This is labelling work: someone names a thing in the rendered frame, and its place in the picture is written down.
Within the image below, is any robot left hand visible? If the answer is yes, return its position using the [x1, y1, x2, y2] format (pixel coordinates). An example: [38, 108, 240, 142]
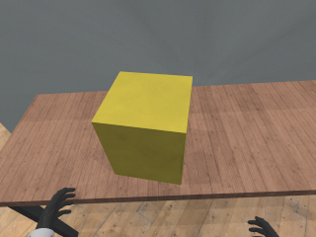
[36, 187, 76, 230]

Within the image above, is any carton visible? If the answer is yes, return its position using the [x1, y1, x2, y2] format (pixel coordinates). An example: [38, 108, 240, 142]
[91, 71, 193, 185]

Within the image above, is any table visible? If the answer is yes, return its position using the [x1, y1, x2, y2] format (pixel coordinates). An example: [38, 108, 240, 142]
[0, 80, 316, 237]

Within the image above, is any robot right hand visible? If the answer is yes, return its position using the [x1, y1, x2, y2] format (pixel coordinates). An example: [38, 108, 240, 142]
[247, 216, 279, 237]

